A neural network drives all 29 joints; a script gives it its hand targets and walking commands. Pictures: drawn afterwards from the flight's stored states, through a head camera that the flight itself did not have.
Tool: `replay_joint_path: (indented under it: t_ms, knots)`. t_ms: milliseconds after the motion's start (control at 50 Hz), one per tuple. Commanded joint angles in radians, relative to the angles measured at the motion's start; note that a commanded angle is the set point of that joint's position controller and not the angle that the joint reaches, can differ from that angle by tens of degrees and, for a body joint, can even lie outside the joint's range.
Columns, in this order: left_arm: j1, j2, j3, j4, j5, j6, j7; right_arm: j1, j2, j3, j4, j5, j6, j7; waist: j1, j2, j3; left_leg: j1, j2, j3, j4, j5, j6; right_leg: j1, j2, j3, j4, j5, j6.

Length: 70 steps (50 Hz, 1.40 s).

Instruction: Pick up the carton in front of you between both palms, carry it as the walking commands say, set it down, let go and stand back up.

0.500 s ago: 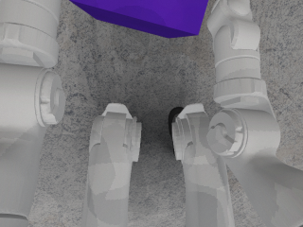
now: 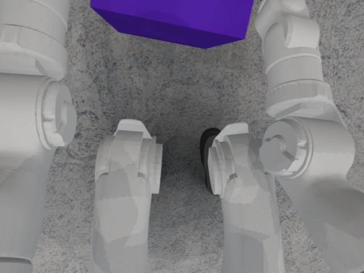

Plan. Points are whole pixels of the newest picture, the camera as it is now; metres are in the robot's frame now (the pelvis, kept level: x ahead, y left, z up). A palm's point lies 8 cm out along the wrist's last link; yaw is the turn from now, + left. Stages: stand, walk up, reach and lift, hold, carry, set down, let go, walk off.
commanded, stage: set down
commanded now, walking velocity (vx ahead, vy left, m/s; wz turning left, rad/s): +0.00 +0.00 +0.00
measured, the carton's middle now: out of the picture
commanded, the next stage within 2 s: let go in 1.86 s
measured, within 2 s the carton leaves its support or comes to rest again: neither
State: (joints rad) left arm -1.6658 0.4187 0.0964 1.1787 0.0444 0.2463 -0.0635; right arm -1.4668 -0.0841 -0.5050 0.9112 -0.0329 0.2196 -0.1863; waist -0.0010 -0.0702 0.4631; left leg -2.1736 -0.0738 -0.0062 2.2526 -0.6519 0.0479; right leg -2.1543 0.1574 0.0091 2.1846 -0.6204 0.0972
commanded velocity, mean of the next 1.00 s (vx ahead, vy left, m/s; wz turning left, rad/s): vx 0.00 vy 0.00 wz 0.00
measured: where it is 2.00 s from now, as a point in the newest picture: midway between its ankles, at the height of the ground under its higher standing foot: (176, 175)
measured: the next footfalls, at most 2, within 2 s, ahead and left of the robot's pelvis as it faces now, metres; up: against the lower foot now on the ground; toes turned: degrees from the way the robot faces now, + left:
none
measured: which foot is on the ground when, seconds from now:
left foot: down 0.00-1.00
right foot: down 0.00-1.00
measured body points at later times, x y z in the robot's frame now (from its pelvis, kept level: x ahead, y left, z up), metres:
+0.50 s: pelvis +0.00 +0.00 -0.01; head +0.37 +0.06 +0.22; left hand +0.58 +0.20 -0.18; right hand +0.56 -0.12 -0.18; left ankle +0.09 +0.10 -0.34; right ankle +0.11 -0.13 -0.34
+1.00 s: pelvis -0.01 +0.00 +0.01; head +0.37 +0.04 +0.24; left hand +0.61 +0.23 -0.13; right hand +0.57 -0.14 -0.14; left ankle +0.09 +0.09 -0.34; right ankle +0.11 -0.12 -0.34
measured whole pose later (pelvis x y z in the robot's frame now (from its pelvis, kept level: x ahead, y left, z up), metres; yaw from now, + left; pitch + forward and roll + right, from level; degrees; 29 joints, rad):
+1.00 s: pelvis -0.01 +0.00 +0.01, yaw -1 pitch +32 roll -5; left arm -1.72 0.63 -0.06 1.17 -0.18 0.19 -0.07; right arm -1.49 -0.17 -0.27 0.86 0.17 0.20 -0.25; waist -0.04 -0.05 0.49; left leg -2.15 -0.01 0.00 2.23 -0.64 0.07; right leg -2.13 0.08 -0.05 2.16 -0.59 0.04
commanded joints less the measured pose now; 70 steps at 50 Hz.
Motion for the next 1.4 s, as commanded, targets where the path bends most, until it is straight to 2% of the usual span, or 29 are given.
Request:
replay_joint_path:
  t_ms: [0, 140, 280, 420, 440, 480, 520, 560, 600, 640, 720, 820, 920, 960, 1040, 1120, 1240, 1380]
  knots:
    - [-0.342, -0.796, -0.122, -0.082, -0.057, -0.03, -0.208, -0.575, 0.758, 0.322, -0.047, 0.079, -0.009, 0.248, 0.031, 0.084, -0.918, 0.47, -0.009, -0.06, -0.225, 0.385, 0.008, 0.325, 0.004, -0.082, -0.079, 0.284, -0.065]
    - [-0.29, -0.739, -0.077, -0.029, 0.002, -0.005, -0.225, -0.52, 0.695, 0.266, 0.017, 0.051, 0.003, 0.257, 0.037, 0.098, -0.767, 0.415, 0.0, -0.069, -0.226, 0.299, 0.017, 0.285, 0.004, -0.076, -0.076, 0.204, -0.075]
    - [-0.243, -0.674, -0.034, 0.011, 0.054, 0.017, -0.24, -0.463, 0.626, 0.208, 0.073, 0.022, 0.014, 0.262, 0.027, 0.109, -0.654, 0.387, 0.011, -0.081, -0.228, 0.232, 0.025, 0.258, 0.003, -0.074, -0.074, 0.143, -0.081]
    - [-0.211, -0.533, -0.008, 0.033, 0.095, 0.01, -0.232, -0.383, 0.502, 0.134, 0.108, -0.024, 0.011, 0.244, 0.013, 0.102, -0.589, 0.387, 0.025, -0.089, -0.224, 0.23, 0.011, 0.271, -0.01, -0.082, -0.066, 0.143, -0.062]
    - [-0.206, -0.483, -0.002, 0.038, 0.096, 0.003, -0.224, -0.364, 0.458, 0.122, 0.108, -0.026, 0.006, 0.234, 0.01, 0.102, -0.596, 0.398, 0.028, -0.088, -0.221, 0.242, 0.006, 0.282, -0.015, -0.085, -0.065, 0.152, -0.058]
    - [-0.18, -0.29, 0.033, 0.041, 0.096, -0.02, -0.185, -0.288, 0.289, 0.083, 0.109, -0.032, -0.013, 0.192, 0.005, 0.104, -0.632, 0.433, 0.038, -0.084, -0.215, 0.274, -0.006, 0.316, -0.03, -0.09, -0.064, 0.179, -0.044]
    - [-0.167, -0.012, 0.06, 0.032, 0.084, -0.048, -0.115, -0.198, 0.04, 0.045, 0.121, -0.033, -0.044, 0.127, -0.006, 0.116, -0.68, 0.482, 0.05, -0.09, -0.208, 0.309, -0.017, 0.33, -0.046, -0.09, -0.062, 0.21, -0.03]
    - [-0.219, 0.215, 0.049, -0.011, 0.033, -0.097, -0.033, -0.201, -0.189, 0.027, 0.085, -0.003, -0.094, 0.056, -0.025, 0.114, -0.781, 0.527, 0.06, -0.103, -0.187, 0.391, -0.021, 0.335, -0.052, -0.088, -0.055, 0.28, -0.024]
    - [-0.303, 0.261, 0.009, -0.031, -0.046, -0.138, 0.015, -0.254, -0.23, 0.065, 0.077, 0.054, -0.128, 0.027, -0.019, 0.133, -0.898, 0.578, 0.068, -0.122, -0.161, 0.512, -0.026, 0.325, -0.06, -0.076, -0.039, 0.363, -0.027]
    - [-0.352, 0.27, -0.05, -0.044, -0.118, -0.163, 0.031, -0.286, -0.235, 0.136, 0.082, 0.122, -0.144, 0.02, -0.016, 0.154, -0.991, 0.609, 0.076, -0.129, -0.146, 0.578, -0.029, 0.34, -0.069, -0.068, -0.028, 0.42, -0.033]
    - [-0.391, 0.276, -0.146, -0.061, -0.225, -0.168, 0.013, -0.3, -0.222, 0.224, 0.06, 0.201, -0.135, 0.013, -0.037, 0.183, -1.143, 0.652, 0.084, -0.11, -0.144, 0.58, -0.03, 0.424, -0.08, -0.075, -0.027, 0.467, -0.046]
    - [-0.394, 0.32, -0.186, -0.045, -0.264, -0.132, -0.011, -0.288, -0.226, 0.231, -0.025, 0.22, -0.1, -0.021, -0.059, 0.204, -1.303, 0.748, 0.091, -0.09, -0.161, 0.546, -0.023, 0.495, -0.076, -0.091, -0.061, 0.449, -0.06]
    - [-0.397, 0.366, -0.149, -0.121, -0.236, -0.08, -0.008, -0.307, -0.201, 0.239, -0.181, 0.214, -0.047, -0.062, -0.033, 0.204, -1.516, 0.845, 0.067, -0.051, -0.235, 0.526, -0.011, 0.644, -0.046, -0.113, -0.129, 0.433, -0.063]
    - [-0.386, 0.378, -0.113, -0.14, -0.212, -0.054, -0.008, -0.305, -0.197, 0.233, -0.217, 0.197, -0.018, -0.073, -0.029, 0.198, -1.518, 0.836, 0.055, -0.034, -0.277, 0.495, -0.01, 0.671, -0.036, -0.115, -0.172, 0.412, -0.065]
    - [-0.335, 0.356, -0.059, -0.095, -0.162, -0.031, -0.024, -0.26, -0.166, 0.179, -0.192, 0.132, 0.016, -0.074, -0.04, 0.173, -1.353, 0.721, 0.046, -0.029, -0.353, 0.403, -0.008, 0.629, -0.038, -0.105, -0.258, 0.35, -0.06]
    - [-0.303, 0.311, -0.031, -0.072, -0.118, -0.035, -0.048, -0.226, -0.128, 0.13, -0.168, 0.076, 0.02, -0.054, -0.051, 0.172, -1.279, 0.674, 0.046, -0.037, -0.426, 0.388, -0.011, 0.593, -0.042, -0.1, -0.331, 0.335, -0.053]
    - [-0.281, 0.287, 0.001, -0.095, -0.064, -0.028, -0.065, -0.193, -0.12, 0.087, -0.184, 0.042, 0.025, -0.036, -0.063, 0.207, -1.337, 0.766, 0.035, -0.034, -0.53, 0.438, -0.028, 0.59, -0.043, -0.109, -0.44, 0.341, -0.048]
    - [-0.286, 0.299, 0.016, -0.207, -0.054, 0.006, -0.062, -0.166, -0.144, 0.097, -0.281, 0.058, 0.049, -0.032, -0.069, 0.27, -1.536, 1.043, 0.022, -0.034, -0.64, 0.596, -0.051, 0.606, -0.038, -0.127, -0.571, 0.383, -0.048]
